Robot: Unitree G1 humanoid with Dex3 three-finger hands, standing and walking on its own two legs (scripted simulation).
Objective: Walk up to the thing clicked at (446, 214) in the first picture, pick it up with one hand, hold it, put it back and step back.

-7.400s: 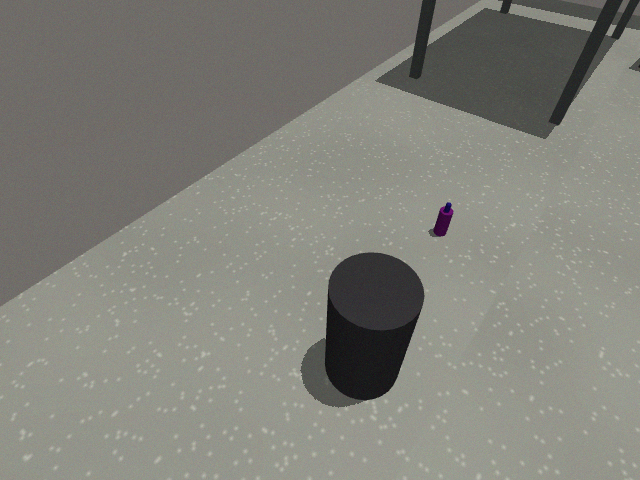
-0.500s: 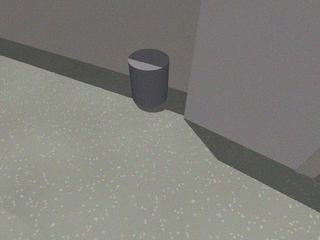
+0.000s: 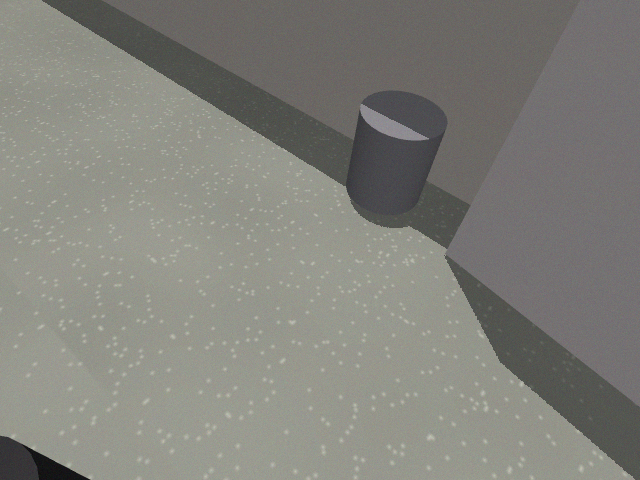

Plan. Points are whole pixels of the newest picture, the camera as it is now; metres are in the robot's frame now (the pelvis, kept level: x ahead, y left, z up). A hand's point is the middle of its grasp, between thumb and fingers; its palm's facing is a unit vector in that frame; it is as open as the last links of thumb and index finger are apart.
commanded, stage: walk up
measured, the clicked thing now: out of the picture +0.56 +1.16 -0.67
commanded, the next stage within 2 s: none
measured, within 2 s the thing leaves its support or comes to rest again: neither
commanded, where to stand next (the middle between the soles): +0.12 -0.08 m, yaw +25 degrees
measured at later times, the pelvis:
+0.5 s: pelvis +0.11 -0.08 +0.00, yaw +15 degrees
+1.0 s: pelvis +0.06 -0.08 -0.01, yaw +26 degrees
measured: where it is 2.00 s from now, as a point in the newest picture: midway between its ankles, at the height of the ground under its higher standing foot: outside the picture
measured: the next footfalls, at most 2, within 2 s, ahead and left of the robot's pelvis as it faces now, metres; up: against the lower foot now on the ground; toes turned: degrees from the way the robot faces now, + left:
right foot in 0.40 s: +0.24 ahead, -0.17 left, +0.00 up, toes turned +12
left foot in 0.90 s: +0.08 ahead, +0.04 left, +0.00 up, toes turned +24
